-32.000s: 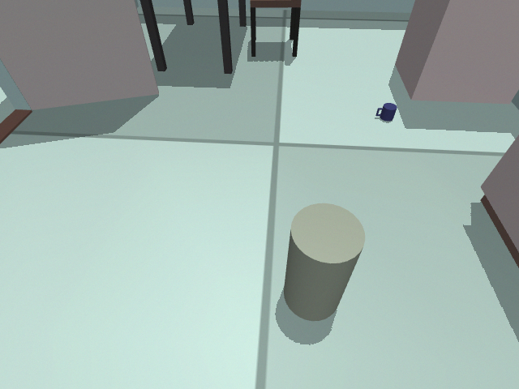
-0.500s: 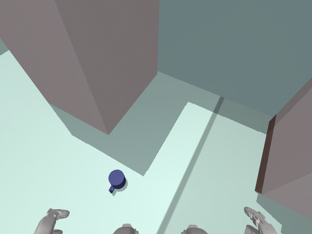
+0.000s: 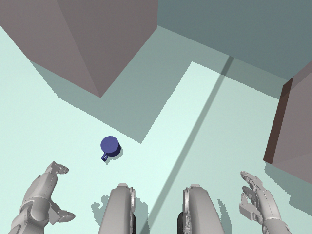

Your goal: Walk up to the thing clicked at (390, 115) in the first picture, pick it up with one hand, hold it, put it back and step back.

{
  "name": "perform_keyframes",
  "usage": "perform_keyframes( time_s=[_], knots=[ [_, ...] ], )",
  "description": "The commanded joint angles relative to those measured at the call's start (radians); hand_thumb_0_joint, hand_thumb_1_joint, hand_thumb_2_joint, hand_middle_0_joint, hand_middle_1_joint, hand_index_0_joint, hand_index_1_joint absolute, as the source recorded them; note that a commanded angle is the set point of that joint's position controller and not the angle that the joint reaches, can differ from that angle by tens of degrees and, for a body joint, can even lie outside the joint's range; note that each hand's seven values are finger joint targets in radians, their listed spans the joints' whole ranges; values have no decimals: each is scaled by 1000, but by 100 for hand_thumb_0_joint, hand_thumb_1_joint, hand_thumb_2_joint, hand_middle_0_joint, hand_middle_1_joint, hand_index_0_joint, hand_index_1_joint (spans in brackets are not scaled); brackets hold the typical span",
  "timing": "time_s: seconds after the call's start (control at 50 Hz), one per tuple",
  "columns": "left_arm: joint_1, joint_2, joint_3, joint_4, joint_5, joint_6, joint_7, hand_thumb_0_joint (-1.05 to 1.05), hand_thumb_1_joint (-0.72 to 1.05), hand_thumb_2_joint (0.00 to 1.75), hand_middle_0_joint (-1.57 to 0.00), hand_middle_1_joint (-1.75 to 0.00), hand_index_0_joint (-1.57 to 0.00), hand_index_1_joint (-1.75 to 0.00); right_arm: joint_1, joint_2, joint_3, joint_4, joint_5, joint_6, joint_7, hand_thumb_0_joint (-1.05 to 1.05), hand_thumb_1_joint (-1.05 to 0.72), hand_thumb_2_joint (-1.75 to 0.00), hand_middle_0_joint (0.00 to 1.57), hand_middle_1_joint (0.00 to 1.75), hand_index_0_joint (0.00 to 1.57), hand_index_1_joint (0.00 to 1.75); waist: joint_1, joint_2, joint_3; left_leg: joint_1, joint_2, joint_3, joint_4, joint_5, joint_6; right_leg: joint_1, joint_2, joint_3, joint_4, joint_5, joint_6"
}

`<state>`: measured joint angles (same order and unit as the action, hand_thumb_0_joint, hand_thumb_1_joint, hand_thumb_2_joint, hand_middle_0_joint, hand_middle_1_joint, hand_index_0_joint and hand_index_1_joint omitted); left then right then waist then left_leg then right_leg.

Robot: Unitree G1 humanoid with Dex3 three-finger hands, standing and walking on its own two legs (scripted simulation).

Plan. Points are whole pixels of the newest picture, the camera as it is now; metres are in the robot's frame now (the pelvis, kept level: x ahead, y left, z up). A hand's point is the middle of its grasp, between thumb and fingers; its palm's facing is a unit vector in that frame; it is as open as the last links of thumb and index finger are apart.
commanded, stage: rise first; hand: left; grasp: from above
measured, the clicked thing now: (109, 149) +0.46 +0.24 -0.54
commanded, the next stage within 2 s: approach in 1.74 s
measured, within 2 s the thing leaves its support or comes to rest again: neither
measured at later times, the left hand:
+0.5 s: hand (78, 166) +0.33 +0.30 -0.31, palm faces -0.49 -0.22 -0.84, open 14.0 cm
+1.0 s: hand (87, 156) +0.39 +0.29 -0.37, palm faces -0.48 -0.01 -0.87, open 14.1 cm
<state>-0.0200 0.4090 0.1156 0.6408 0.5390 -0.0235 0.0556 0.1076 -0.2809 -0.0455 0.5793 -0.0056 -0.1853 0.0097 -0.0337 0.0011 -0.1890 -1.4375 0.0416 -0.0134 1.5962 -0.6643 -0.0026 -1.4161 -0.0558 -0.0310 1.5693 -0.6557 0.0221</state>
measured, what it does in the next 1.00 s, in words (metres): lowers itself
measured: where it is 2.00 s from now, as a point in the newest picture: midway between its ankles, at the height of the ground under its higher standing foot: outside the picture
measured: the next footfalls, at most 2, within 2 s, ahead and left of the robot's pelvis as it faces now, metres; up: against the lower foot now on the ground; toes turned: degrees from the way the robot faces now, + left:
none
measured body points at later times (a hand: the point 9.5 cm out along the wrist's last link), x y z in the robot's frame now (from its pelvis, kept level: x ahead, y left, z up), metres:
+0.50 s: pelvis -0.06 +0.00 -0.17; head +0.15 +0.03 +0.23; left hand +0.36 +0.30 -0.26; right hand +0.03 -0.28 -0.30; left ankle +0.03 +0.12 -0.55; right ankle +0.03 -0.14 -0.55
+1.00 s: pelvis -0.06 +0.01 -0.22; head +0.17 +0.05 +0.16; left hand +0.41 +0.29 -0.32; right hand +0.00 -0.28 -0.34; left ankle +0.03 +0.12 -0.55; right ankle +0.03 -0.14 -0.55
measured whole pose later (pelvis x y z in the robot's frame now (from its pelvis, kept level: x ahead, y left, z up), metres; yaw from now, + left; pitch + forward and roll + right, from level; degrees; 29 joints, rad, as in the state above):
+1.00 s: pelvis -0.06 +0.01 -0.22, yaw -5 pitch +34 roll -7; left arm -0.84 0.73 0.11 1.29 1.25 -0.29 0.29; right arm 0.13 -0.27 -0.01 0.73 -0.10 -0.02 0.11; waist -0.16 0.00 -0.07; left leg -2.24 0.03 -0.10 2.31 -0.68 0.02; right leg -2.17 -0.04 -0.05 2.23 -0.66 0.03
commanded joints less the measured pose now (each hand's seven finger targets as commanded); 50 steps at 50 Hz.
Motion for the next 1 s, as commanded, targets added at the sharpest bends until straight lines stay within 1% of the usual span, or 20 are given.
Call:
perform_keyframes(
  time_s=[0.0,0.04,0.06,0.12,0.18,0.2,0.22,0.28,0.3,0.4,0.42,0.48,0.52,0.66,0.7,0.72,0.8,0.84,0.9,0.98],
  knots=[
    [-142,281,111,-71,108,-58,76,0,-56,99,-6,-110,-6,-110,56,-174,-81,-58,17,-21,4,0,-89,-90,20,30,20,30,21,119,-478,241,-34,-25,-74,418,7,53,48,-5,-20,351,-51],
    [-213,299,112,-36,144,-59,87,0,-58,101,-6,-109,-6,-110,62,-172,-87,-39,15,-10,11,0,-90,-90,20,30,20,30,26,105,-511,179,-39,-14,-21,407,12,30,48,-2,12,349,-50],
    [-267,284,88,-10,159,-61,86,0,-59,100,-7,-109,-7,-110,71,-168,-86,-26,14,-5,16,0,-91,-91,20,30,20,30,12,90,-519,142,-40,-10,10,403,17,21,48,-3,25,351,-49],
    [-428,348,97,25,206,-86,82,0,-59,100,-8,-110,-8,-110,95,-174,-94,3,9,3,23,0,-93,-91,20,30,20,30,7,66,-593,67,-40,-4,98,350,25,-22,49,-2,74,313,-46],
    [-559,413,95,103,264,-126,77,0,-58,101,-8,-109,-8,-109,101,-179,-97,25,1,10,23,0,-91,-91,20,30,20,30,-8,35,-570,-68,-41,5,156,202,26,-77,49,-5,105,193,-44],
    [-577,456,116,132,282,-138,80,0,-55,101,-6,-108,-7,-108,103,-183,-98,31,-1,15,22,0,-88,-90,20,30,20,30,3,33,-578,-84,-41,12,173,172,27,-79,49,-2,111,164,-42],
    [-613,433,95,155,296,-150,79,0,-55,101,-6,-108,-7,-108,111,-182,-93,38,-6,18,24,0,-89,-90,20,30,20,30,-15,34,-570,-113,-41,9,185,152,27,-105,49,-8,128,145,-43],
    [-706,494,105,164,338,-185,85,0,-54,103,-5,-109,-5,-109,123,-185,-92,45,-12,30,26,0,-87,-90,20,30,20,30,-10,49,-610,-143,-42,10,218,99,31,-133,52,-13,151,80,-42],
    [-712,482,89,201,352,-191,84,0,-55,104,-5,-108,-5,-109,127,-181,-90,49,-15,35,27,0,-87,-90,20,30,20,30,-20,37,-593,-177,-43,14,235,82,33,-143,55,-12,153,59,-42],
    [-818,556,99,249,418,-229,103,0,-55,104,-5,-108,-5,-107,139,-193,-82,71,-26,60,33,0,-87,-90,20,30,20,30,-30,100,-552,-225,-44,-3,267,1,33,-252,59,-31,218,-21,-49],
    [-814,541,87,286,435,-234,109,0,-55,104,-5,-107,-5,-107,144,-189,-78,77,-27,65,35,0,-87,-90,20,30,20,30,-38,100,-531,-242,-44,-8,271,-5,33,-271,62,-43,237,-17,-51],
    [-880,577,95,287,493,-248,146,0,-54,103,-5,-106,-6,-105,158,-199,-72,91,-35,86,42,0,-88,-90,20,30,20,30,-44,158,-553,-211,-43,-22,291,30,30,-327,60,-60,284,32,-57],
    [-901,556,72,328,523,-251,170,0,-55,103,-5,-104,-5,-104,161,-206,-67,101,-37,99,47,0,-89,-90,20,30,20,30,-58,187,-517,-206,-40,-45,281,7,24,-398,60,-78,318,29,-61],
    [-987,564,44,442,615,-238,238,0,-55,102,-6,-99,-6,-100,182,-221,-61,124,-59,129,66,0,-90,-90,20,30,20,30,-91,238,-513,-184,-38,-67,331,88,13,-494,51,-95,397,102,-64],
    [-1041,559,31,441,628,-240,246,0,-56,102,-6,-99,-5,-99,194,-222,-60,129,-64,132,71,0,-90,-90,20,30,20,30,-105,260,-520,-187,-39,-62,348,103,14,-497,50,-95,404,116,-62],
    [-1026,583,47,448,638,-239,251,0,-55,102,-6,-99,-6,-99,199,-224,-62,128,-65,135,73,0,-90,-90,20,30,20,30,-92,251,-539,-180,-40,-60,356,114,15,-489,52,-96,410,121,-63],
    [-1067,573,28,483,661,-245,258,0,-53,99,-7,-101,-7,-100,202,-227,-58,130,-79,140,85,0,-91,-90,20,30,20,30,-118,252,-525,-209,-40,-61,383,112,15,-505,47,-96,429,123,-60],
    [-1083,608,41,488,674,-251,263,0,-52,98,-7,-100,-8,-99,201,-228,-57,133,-84,146,87,0,-91,-90,20,30,20,30,-114,251,-543,-214,-42,-50,406,116,20,-495,50,-93,429,126,-60],
    [-1073,597,42,520,693,-260,272,0,-52,98,-8,-100,-9,-99,214,-224,-49,133,-94,152,94,0,-91,-90,20,30,20,30,-123,220,-533,-253,-46,-39,435,134,25,-477,51,-92,434,141,-55],
    [-1103,626,50,526,718,-278,287,0,-51,97,-8,-100,-9,-99,214,-222,-43,138,-103,161,100,0,-91,-90,20,30,20,30,-123,214,-561,-275,-49,-25,473,158,32,-460,58,-90,447,163,-54]
  ],
)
